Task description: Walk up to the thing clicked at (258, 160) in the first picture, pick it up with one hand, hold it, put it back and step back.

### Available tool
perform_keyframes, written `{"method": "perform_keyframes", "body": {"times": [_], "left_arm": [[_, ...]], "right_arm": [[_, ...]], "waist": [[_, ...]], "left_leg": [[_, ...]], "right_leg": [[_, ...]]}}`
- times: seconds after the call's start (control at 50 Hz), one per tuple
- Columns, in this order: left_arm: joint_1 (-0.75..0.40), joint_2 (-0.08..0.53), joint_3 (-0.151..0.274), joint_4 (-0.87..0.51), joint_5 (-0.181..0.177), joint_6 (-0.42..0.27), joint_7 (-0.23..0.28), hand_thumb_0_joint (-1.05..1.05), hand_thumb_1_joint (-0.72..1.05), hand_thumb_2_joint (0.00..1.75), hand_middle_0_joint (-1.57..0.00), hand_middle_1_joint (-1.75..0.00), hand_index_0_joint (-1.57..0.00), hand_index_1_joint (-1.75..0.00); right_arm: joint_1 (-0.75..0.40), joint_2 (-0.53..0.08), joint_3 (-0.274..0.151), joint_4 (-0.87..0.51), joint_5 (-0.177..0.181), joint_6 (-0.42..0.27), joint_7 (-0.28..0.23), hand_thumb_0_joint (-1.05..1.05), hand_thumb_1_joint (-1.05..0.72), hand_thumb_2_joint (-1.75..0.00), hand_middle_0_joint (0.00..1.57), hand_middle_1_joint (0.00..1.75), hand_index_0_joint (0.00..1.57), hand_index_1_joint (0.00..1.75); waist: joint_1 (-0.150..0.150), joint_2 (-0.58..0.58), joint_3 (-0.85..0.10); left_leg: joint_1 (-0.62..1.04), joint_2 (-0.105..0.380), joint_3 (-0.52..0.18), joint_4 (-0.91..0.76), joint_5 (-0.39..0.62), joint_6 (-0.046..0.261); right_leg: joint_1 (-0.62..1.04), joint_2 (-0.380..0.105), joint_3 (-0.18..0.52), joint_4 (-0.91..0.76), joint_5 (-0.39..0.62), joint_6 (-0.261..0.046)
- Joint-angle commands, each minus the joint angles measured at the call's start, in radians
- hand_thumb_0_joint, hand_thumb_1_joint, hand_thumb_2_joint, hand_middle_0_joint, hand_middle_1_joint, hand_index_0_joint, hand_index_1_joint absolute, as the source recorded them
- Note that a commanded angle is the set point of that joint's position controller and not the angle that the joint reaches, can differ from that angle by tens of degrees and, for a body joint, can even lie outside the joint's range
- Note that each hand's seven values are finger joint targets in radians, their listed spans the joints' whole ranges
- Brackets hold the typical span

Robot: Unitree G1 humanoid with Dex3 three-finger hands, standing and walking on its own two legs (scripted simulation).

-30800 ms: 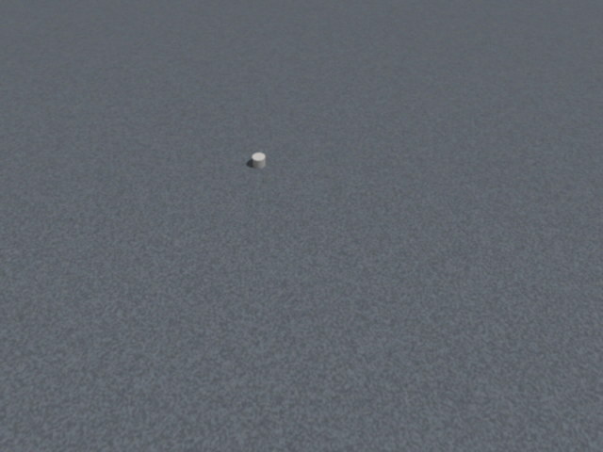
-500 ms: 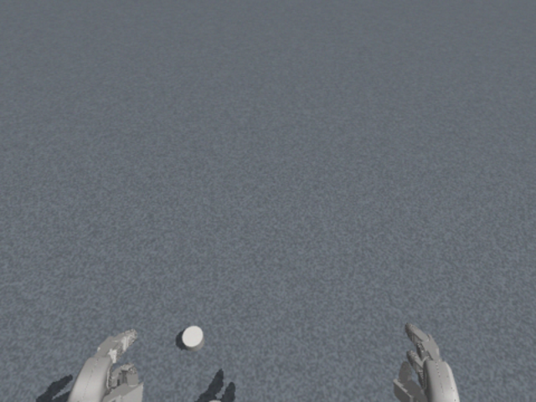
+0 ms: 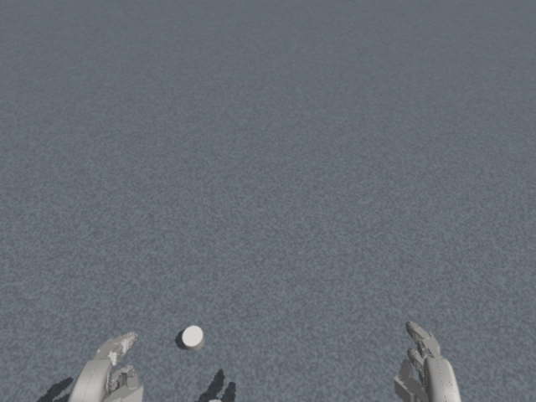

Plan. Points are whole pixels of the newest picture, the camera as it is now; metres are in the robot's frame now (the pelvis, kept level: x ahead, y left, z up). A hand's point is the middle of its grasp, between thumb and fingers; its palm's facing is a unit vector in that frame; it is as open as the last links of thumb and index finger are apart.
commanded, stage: stand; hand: left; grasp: from above
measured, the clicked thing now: (193, 338) +0.46 +0.24 -0.69
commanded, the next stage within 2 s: none
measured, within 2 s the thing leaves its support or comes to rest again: neither
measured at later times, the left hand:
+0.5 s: hand out of the picture +0.08 +0.25 -0.11, palm faces +0.04 -0.94 -0.33, open 7.4 cm
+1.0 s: hand out of the picture +0.04 +0.25 -0.10, palm faces +0.04 -0.94 -0.34, open 7.3 cm
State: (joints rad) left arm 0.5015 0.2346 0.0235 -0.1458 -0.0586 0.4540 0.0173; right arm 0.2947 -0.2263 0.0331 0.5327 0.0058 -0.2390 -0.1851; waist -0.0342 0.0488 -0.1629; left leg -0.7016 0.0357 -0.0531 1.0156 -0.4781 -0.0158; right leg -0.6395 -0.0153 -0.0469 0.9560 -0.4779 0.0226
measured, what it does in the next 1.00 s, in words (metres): rises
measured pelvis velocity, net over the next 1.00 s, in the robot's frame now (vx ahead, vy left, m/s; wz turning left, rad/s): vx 0.00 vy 0.00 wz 0.01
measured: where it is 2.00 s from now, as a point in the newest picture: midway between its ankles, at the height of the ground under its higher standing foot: outside the picture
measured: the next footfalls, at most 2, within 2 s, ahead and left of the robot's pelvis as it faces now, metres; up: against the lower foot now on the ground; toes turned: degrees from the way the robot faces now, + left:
none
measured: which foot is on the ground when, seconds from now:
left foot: down 0.00-1.00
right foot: down 0.00-1.00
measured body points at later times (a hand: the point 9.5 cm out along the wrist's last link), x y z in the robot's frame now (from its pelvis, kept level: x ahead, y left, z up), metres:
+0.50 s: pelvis +0.00 +0.01 +0.04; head +0.02 +0.02 +0.49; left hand +0.08 +0.30 -0.08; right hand +0.10 -0.27 -0.08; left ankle +0.02 +0.13 -0.68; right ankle +0.00 -0.14 -0.68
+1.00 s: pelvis +0.00 +0.00 +0.06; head -0.01 +0.00 +0.51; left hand +0.04 +0.29 -0.07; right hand +0.07 -0.28 -0.08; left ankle +0.02 +0.13 -0.68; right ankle +0.00 -0.14 -0.68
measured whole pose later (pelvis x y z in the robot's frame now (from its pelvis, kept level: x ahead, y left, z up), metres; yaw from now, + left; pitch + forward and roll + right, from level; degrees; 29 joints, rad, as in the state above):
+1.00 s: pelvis +0.00 +0.00 +0.06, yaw +1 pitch -5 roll +0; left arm 0.18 0.29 0.03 1.12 0.03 0.00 0.03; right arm 0.14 -0.30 -0.03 1.11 -0.03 0.00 -0.01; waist 0.02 0.02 0.06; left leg -0.13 0.00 -0.02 0.40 -0.19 0.00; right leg -0.09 -0.05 -0.03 0.39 -0.21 0.04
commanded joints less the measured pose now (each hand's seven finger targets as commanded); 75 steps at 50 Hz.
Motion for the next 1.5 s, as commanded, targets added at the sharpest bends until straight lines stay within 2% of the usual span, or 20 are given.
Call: {"method": "perform_keyframes", "body": {"times": [0.0,0.06,0.08,0.1,0.12,0.14,0.16,0.18,0.24,0.28,0.36,0.4,0.5,0.56,0.64,0.84,1.2,1.28,1.36,1.48], "left_arm": [[-0.034,0.109,0.072,-0.195,0.006,-0.047,0.013,0.00,0.90,0.90,-0.20,-0.30,-0.20,-0.30],[-0.028,0.102,0.064,-0.195,0.006,-0.046,0.011,0.00,0.90,0.90,-0.20,-0.30,-0.20,-0.30],[-0.324,0.183,0.064,0.156,0.124,-0.263,0.049,0.00,0.90,0.90,-0.20,-0.30,-0.20,-0.30],[-0.230,0.208,0.085,0.344,0.134,-0.331,0.043,0.00,0.90,0.90,-0.20,-0.30,-0.20,-0.30],[-0.222,0.220,0.080,0.390,0.135,-0.365,0.036,0.00,0.90,0.90,-0.20,-0.30,-0.20,-0.30],[-0.246,0.222,0.074,0.419,0.134,-0.383,0.029,0.00,0.90,0.90,-0.20,-0.30,-0.20,-0.30],[-0.257,0.219,0.069,0.455,0.127,-0.401,0.024,0.00,0.90,0.90,-0.20,-0.30,-0.20,-0.30],[-0.272,0.219,0.063,0.493,0.126,-0.411,0.022,0.00,0.90,0.90,-0.20,-0.30,-0.20,-0.30],[-0.288,0.206,0.073,0.607,0.108,-0.420,0.021,0.00,0.90,0.90,-0.20,-0.30,-0.20,-0.30],[-0.308,0.197,0.066,0.688,0.108,-0.430,0.024,0.00,0.90,0.90,-0.20,-0.30,-0.20,-0.30],[-0.318,0.194,0.066,0.808,0.103,-0.452,0.027,0.00,0.90,0.90,-0.20,-0.30,-0.20,-0.30],[-0.314,0.191,0.063,0.865,0.099,-0.455,0.028,0.00,0.90,0.90,-0.20,-0.30,-0.20,-0.30],[-0.301,0.208,0.059,0.987,0.095,-0.461,0.030,0.00,0.90,0.90,-0.20,-0.30,-0.20,-0.30],[-0.300,0.208,0.054,1.047,0.093,-0.460,0.031,0.00,0.90,0.90,-0.20,-0.30,-0.20,-0.30],[-0.319,0.224,0.051,1.100,0.091,-0.465,0.031,0.00,0.90,0.90,-0.20,-0.30,-0.20,-0.30],[-0.338,0.238,0.043,1.194,0.092,-0.469,0.027,0.00,0.90,0.90,-0.20,-0.30,-0.20,-0.30],[-0.379,0.266,0.045,1.239,0.086,-0.470,0.016,0.00,0.90,0.90,-0.20,-0.30,-0.20,-0.30],[-0.390,0.268,0.044,1.237,0.084,-0.472,0.012,0.00,0.90,0.90,-0.20,-0.30,-0.20,-0.30],[-0.391,0.272,0.043,1.246,0.082,-0.469,0.011,0.00,0.90,0.90,-0.20,-0.30,-0.20,-0.30],[-0.404,0.273,0.043,1.243,0.079,-0.474,0.010,0.00,0.90,0.90,-0.20,-0.30,-0.20,-0.30]], "right_arm": [[-0.077,-0.118,-0.054,-0.168,0.001,-0.059,-0.015,0.00,-0.90,-0.90,0.20,0.30,0.20,0.30],[-0.076,-0.117,-0.054,-0.171,0.003,-0.058,-0.015,0.00,-0.90,-0.90,0.20,0.30,0.20,0.30],[-0.136,-0.224,-0.096,0.083,-0.118,0.055,0.044,0.00,-0.90,-0.90,0.20,0.30,0.20,0.30],[-0.137,-0.237,-0.112,0.097,-0.115,0.098,0.079,0.00,-0.90,-0.90,0.20,0.30,0.20,0.30],[-0.145,-0.228,-0.109,0.097,-0.116,0.117,0.100,0.00,-0.90,-0.90,0.20,0.30,0.20,0.30],[-0.121,-0.224,-0.106,0.093,-0.115,0.132,0.114,0.00,-0.90,-0.90,0.20,0.30,0.20,0.30],[-0.127,-0.213,-0.099,0.109,-0.099,0.136,0.130,0.00,-0.90,-0.90,0.20,0.30,0.20,0.30],[-0.117,-0.200,-0.099,0.136,-0.071,0.139,0.148,0.00,-0.90,-0.90,0.20,0.30,0.20,0.30],[-0.144,-0.213,-0.112,0.175,-0.052,0.153,0.168,0.00,-0.90,-0.90,0.20,0.30,0.20,0.30],[-0.156,-0.214,-0.116,0.212,-0.056,0.164,0.172,0.00,-0.90,-0.90,0.20,0.30,0.20,0.30],[-0.154,-0.221,-0.119,0.266,-0.058,0.175,0.166,0.00,-0.90,-0.90,0.20,0.30,0.20,0.30],[-0.160,-0.232,-0.119,0.295,-0.057,0.182,0.162,0.00,-0.90,-0.90,0.20,0.30,0.20,0.30],[-0.158,-0.243,-0.116,0.362,-0.047,0.197,0.153,0.00,-0.90,-0.90,0.20,0.30,0.20,0.30],[-0.163,-0.251,-0.114,0.398,-0.043,0.205,0.148,0.00,-0.90,-0.90,0.20,0.30,0.20,0.30],[-0.156,-0.249,-0.109,0.438,-0.035,0.208,0.148,0.00,-0.90,-0.90,0.20,0.30,0.20,0.30],[-0.191,-0.246,-0.103,0.500,-0.031,0.221,0.156,0.00,-0.90,-0.90,0.20,0.30,0.20,0.30],[-0.195,-0.270,-0.091,0.542,-0.028,0.220,0.159,0.00,-0.90,-0.90,0.20,0.30,0.20,0.30],[-0.200,-0.271,-0.085,0.544,-0.027,0.217,0.162,0.00,-0.90,-0.90,0.20,0.30,0.20,0.30],[-0.193,-0.274,-0.083,0.552,-0.025,0.220,0.161,0.00,-0.90,-0.90,0.20,0.30,0.20,0.30],[-0.191,-0.278,-0.080,0.553,-0.026,0.216,0.161,0.00,-0.90,-0.90,0.20,0.30,0.20,0.30]], "waist": [[-0.007,-0.018,-0.051],[-0.009,-0.011,-0.057],[0.060,-0.077,0.178],[0.062,-0.156,0.093],[0.047,-0.175,0.069],[0.029,-0.129,0.086],[0.041,-0.061,0.049],[0.051,-0.054,0.040],[0.069,-0.070,0.053],[0.069,-0.049,0.071],[0.062,-0.014,0.067],[0.066,0.001,0.109],[0.057,-0.014,0.134],[0.056,-0.012,0.155],[0.047,-0.033,0.169],[0.051,-0.055,0.222],[0.047,-0.039,0.213],[0.047,-0.046,0.202],[0.045,-0.045,0.219],[0.042,-0.051,0.189]], "left_leg": [[0.084,-0.030,0.013,-0.170,0.140,0.030],[0.087,-0.031,0.015,-0.170,0.131,0.029],[0.096,-0.001,-0.036,-0.247,0.308,0.073],[0.152,-0.016,0.008,-0.225,0.287,0.084],[0.207,-0.016,0.011,-0.225,0.290,0.088],[0.199,-0.022,-0.002,-0.252,0.272,0.080],[0.255,-0.017,-0.015,-0.272,0.291,0.083],[0.275,-0.016,-0.014,-0.297,0.282,0.082],[0.326,-0.008,-0.024,-0.332,0.293,0.077],[0.339,0.005,-0.045,-0.377,0.251,0.080],[0.407,0.035,-0.074,-0.429,0.393,0.084],[0.398,0.046,-0.096,-0.483,0.362,0.084],[0.463,0.052,-0.095,-0.548,0.388,0.073],[0.493,0.059,-0.099,-0.596,0.356,0.068],[0.523,0.052,-0.079,-0.631,0.394,0.054],[0.537,0.049,-0.071,-0.700,0.287,0.041],[0.543,0.067,-0.067,-0.734,0.289,0.036],[0.551,0.068,-0.065,-0.737,0.328,0.033],[0.541,0.066,-0.065,-0.741,0.287,0.034],[0.568,0.076,-0.057,-0.726,0.373,0.039]], "right_leg": [[0.018,0.036,-0.025,-0.168,0.134,-0.020],[0.009,0.037,-0.023,-0.169,0.124,-0.020],[0.209,-0.046,0.040,-0.206,0.133,-0.053],[0.224,-0.076,0.137,-0.268,0.108,-0.092],[0.210,-0.089,0.176,-0.287,0.132,-0.107],[0.199,-0.067,0.159,-0.283,0.146,-0.105],[0.255,-0.070,0.138,-0.252,0.216,-0.090],[0.285,-0.076,0.120,-0.250,0.226,-0.077],[0.271,-0.072,0.110,-0.289,0.209,-0.059],[0.284,-0.071,0.101,-0.318,0.173,-0.050],[0.341,-0.061,0.069,-0.323,0.293,-0.037],[0.363,-0.056,0.062,-0.360,0.266,-0.037],[0.416,-0.068,0.066,-0.446,0.322,-0.036],[0.437,-0.074,0.066,-0.496,0.314,-0.033],[0.481,-0.087,0.077,-0.549,0.345,-0.031],[0.505,-0.097,0.082,-0.645,0.280,-0.021],[0.531,-0.106,0.093,-0.681,0.282,-0.028],[0.536,-0.107,0.092,-0.680,0.306,-0.028],[0.529,-0.104,0.091,-0.686,0.280,-0.028],[0.548,-0.113,0.098,-0.687,0.338,-0.031]]}}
